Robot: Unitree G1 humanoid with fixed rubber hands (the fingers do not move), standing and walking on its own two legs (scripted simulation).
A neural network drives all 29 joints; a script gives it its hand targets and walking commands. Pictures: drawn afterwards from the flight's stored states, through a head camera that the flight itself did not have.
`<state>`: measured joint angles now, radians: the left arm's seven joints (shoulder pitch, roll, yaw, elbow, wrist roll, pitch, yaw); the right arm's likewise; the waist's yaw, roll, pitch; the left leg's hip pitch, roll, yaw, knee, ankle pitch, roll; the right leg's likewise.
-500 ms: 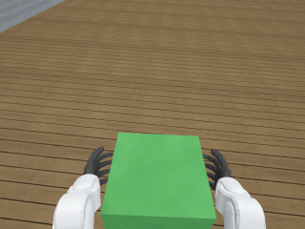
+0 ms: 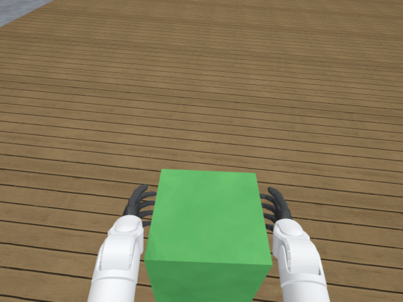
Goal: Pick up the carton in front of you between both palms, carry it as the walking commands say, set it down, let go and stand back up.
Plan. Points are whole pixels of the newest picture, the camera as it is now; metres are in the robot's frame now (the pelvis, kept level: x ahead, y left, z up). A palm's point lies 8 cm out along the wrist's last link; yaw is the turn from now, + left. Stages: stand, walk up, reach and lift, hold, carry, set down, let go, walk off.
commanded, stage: carry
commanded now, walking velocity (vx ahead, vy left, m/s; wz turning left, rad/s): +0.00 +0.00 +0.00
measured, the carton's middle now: (205, 240) +0.28 +0.00 -0.06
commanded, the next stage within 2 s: hold in 0.26 s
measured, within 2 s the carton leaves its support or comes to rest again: neither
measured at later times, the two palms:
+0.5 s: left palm (137, 224) +0.27 +0.13 +0.04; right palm (292, 229) +0.26 -0.16 +0.04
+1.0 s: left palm (157, 222) +0.34 +0.12 -0.10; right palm (276, 236) +0.31 -0.18 -0.08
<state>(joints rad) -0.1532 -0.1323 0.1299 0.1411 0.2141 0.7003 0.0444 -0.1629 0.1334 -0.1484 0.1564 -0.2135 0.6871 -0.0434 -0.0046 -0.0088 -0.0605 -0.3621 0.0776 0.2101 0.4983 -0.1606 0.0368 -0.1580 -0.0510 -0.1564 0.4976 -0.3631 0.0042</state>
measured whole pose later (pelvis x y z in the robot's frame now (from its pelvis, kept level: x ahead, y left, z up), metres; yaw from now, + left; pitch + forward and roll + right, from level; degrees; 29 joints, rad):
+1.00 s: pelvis -0.06 +0.02 -0.04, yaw -6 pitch +15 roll -1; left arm -0.67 -0.15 0.46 0.59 0.42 0.28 0.00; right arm -0.68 0.16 -0.57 0.62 -0.41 0.24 0.03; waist -0.01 -0.04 0.13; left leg -0.84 -0.04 -0.07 0.76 -0.18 0.01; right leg -0.70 0.07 0.11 0.83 -0.39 0.03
